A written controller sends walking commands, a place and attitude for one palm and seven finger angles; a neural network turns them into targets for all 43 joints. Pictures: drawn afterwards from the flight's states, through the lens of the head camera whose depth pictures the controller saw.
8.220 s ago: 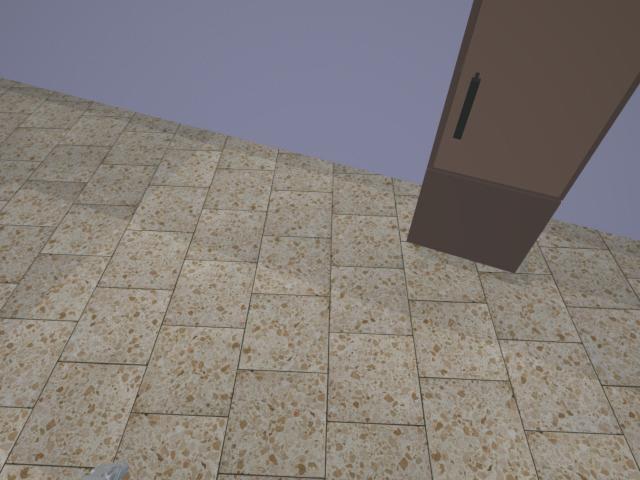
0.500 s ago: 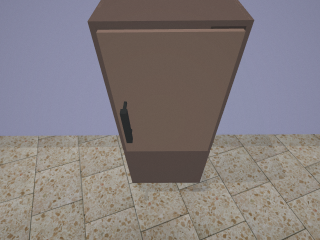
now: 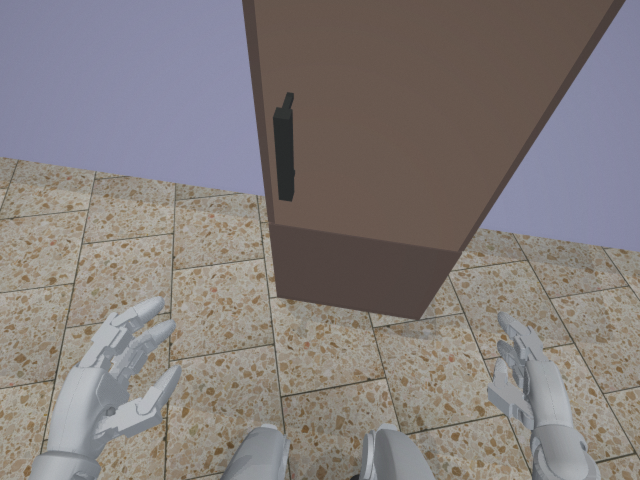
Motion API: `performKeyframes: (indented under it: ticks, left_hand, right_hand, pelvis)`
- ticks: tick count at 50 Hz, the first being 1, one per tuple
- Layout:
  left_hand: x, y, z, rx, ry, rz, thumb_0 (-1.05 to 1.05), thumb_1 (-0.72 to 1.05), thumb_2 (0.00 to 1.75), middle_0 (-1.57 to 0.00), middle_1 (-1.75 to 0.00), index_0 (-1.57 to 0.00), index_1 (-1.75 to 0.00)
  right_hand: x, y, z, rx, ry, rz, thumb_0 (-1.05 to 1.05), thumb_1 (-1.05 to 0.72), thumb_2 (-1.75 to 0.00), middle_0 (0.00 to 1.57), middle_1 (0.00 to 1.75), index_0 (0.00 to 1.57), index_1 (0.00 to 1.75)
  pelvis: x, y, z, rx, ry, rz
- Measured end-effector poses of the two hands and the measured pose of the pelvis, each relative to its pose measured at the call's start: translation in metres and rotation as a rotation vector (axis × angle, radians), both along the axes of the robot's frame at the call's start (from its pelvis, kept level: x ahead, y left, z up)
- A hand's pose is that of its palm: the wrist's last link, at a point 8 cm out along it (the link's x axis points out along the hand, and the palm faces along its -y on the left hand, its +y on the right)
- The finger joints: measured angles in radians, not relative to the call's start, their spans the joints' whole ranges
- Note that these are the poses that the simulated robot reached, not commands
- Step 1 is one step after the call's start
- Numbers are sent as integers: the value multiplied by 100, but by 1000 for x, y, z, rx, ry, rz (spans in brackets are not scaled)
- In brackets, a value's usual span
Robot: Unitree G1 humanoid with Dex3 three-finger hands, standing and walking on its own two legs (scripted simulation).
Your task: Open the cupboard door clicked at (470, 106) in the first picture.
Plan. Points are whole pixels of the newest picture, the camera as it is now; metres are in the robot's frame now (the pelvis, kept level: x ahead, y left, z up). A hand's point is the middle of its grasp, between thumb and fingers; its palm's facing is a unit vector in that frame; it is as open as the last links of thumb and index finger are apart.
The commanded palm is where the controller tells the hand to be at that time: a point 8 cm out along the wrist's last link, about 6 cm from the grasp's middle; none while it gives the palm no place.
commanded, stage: raise the hand with hooked fingers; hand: left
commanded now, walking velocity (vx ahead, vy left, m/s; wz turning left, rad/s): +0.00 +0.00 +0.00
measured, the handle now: (287, 150) +0.59 +0.12 +0.02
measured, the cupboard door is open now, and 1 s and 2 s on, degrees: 0 0 0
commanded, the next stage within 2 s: move the hooked fingers beside the handle in 1.62 s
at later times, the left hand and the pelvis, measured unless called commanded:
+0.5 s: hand (130, 346) +0.24 +0.24 +0.04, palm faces -0.05 -1.00 -0.05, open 11.9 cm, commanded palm +0.22 +0.30 +0.05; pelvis -0.01 +0.02 +0.00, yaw -1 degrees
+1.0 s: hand (100, 314) +0.27 +0.29 +0.04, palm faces -0.05 -1.00 -0.06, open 13.9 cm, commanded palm +0.25 +0.34 +0.05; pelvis +0.00 +0.03 +0.00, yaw -1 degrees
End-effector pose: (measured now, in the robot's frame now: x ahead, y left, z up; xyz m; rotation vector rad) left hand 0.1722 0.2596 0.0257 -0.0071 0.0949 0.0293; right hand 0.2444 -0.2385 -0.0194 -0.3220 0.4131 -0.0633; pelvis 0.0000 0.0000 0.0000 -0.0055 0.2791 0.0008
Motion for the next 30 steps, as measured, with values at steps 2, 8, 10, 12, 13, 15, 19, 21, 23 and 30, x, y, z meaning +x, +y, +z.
performKeyframes:
  ticks: [2, 8, 10, 12, 13, 15, 19, 21, 23, 30]
  left_hand:
    - [1, 4, 8, 31, -29, -2, 1, 49, 73, -23, -56, -24, -56]
    - [25, 8, 23, 63, -68, -86, 1, 35, 67, -24, -65, -24, -65]
    - [33, 11, 21, 55, -40, -102, 1, 30, 65, -24, -68, -25, -68]
    - [39, 15, 20, 51, -13, -107, 1, 26, 63, -24, -71, -25, -71]
    - [41, 17, 20, 50, -4, -104, 1, 23, 62, -25, -72, -25, -73]
    - [44, 21, 21, 50, -1, -94, 1, 19, 60, -25, -75, -26, -76]
    - [46, 27, 23, 56, -21, -78, 0, 9, 56, -25, -81, -26, -82]
    - [47, 30, 22, 59, -29, -77, 0, 5, 54, -26, -84, -27, -85]
    - [48, 33, 20, 60, -31, -80, 0, 0, 52, -26, -87, -27, -88]
    - [54, 47, 15, 56, -33, -79, 0, -16, 45, -27, -98, -28, -98]
  right_hand:
    - [-5, 12, -14, 15, 45, 18, 1, -90, -90, 20, 30, 20, 30]
    - [-46, 37, -53, 94, 209, 3, 1, -90, -90, 21, 30, 20, 30]
    - [-63, 40, -60, 114, 253, -24, 1, -90, -90, 21, 30, 20, 30]
    - [-78, 39, -64, 124, 286, -52, 1, -90, -90, 21, 30, 20, 30]
    - [-86, 38, -65, 124, 299, -67, 1, -90, -90, 21, 30, 20, 30]
    - [-98, 33, -65, 117, 317, -95, 1, -90, -90, 21, 30, 20, 30]
    - [-113, 20, -61, 77, 335, -134, 1, -90, -90, 21, 30, 20, 30]
    - [-116, 13, -58, 50, 336, -145, 1, -90, -90, 21, 30, 20, 30]
    - [-115, 7, -54, 26, 330, -152, 1, -90, -90, 21, 30, 20, 30]
    - [-98, 2, -40, -24, 283, -140, 1, -90, -90, 21, 30, 20, 30]
  pelvis:
    - [-2, 0, -3, -13, 6, 8]
    - [-10, 4, -4, -32, 32, 19]
    - [-11, 7, -3, -31, 38, 16]
    - [-12, 9, -1, -27, 42, 10]
    - [-12, 11, 0, -26, 44, 8]
    - [-12, 13, 2, -22, 46, 2]
    - [-12, 18, 4, -19, 49, -3]
    - [-12, 20, 4, -18, 51, -4]
    - [-12, 22, 3, -19, 52, -3]
    - [-11, 25, 3, -28, 55, 0]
